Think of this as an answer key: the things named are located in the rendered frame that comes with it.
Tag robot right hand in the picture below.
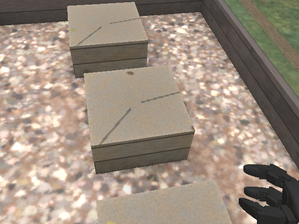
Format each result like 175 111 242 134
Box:
238 163 299 224

